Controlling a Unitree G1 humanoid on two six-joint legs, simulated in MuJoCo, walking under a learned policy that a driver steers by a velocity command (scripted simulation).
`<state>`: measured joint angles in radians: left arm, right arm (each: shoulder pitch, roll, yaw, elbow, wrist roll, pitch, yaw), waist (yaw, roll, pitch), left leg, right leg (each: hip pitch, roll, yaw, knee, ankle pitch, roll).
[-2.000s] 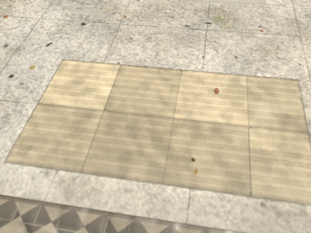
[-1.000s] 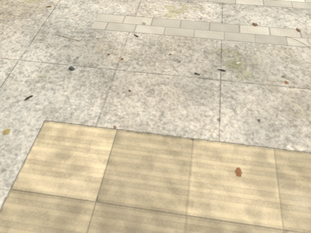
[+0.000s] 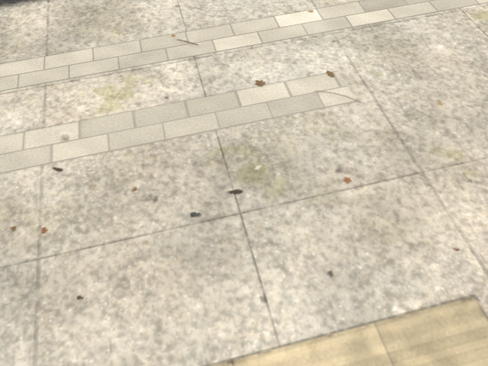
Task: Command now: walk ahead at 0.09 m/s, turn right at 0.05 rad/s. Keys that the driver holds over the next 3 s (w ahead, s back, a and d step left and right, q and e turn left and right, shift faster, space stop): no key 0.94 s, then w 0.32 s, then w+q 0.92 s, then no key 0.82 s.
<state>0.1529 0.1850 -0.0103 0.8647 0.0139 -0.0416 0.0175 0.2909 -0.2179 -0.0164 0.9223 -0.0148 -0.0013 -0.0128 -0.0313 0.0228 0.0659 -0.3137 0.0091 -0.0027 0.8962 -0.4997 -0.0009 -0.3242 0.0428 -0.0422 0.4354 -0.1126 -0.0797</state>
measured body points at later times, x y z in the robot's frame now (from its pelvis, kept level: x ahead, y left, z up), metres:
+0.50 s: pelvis +0.03 +0.02 +0.01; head +0.03 +0.02 +0.46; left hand +0.04 +0.26 -0.15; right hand +0.04 -0.21 -0.15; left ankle +0.01 +0.13 -0.74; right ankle +0.07 -0.07 -0.74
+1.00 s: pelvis +0.05 +0.02 +0.00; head +0.05 +0.02 +0.45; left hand +0.04 +0.24 -0.16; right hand +0.02 -0.19 -0.16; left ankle +0.01 +0.13 -0.74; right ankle +0.07 -0.07 -0.74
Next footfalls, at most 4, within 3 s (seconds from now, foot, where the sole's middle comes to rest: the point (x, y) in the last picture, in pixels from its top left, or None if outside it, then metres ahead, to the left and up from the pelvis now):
0.16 left None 0.05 0.13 -0.77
1.72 left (236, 364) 0.47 0.07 -0.77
2.26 right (237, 240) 0.85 0.06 -0.77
2.68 left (177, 273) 0.74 0.24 -0.77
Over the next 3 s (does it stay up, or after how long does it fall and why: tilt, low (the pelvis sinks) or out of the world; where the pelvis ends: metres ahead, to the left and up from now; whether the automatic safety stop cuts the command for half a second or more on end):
stays up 0.75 0.14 0.01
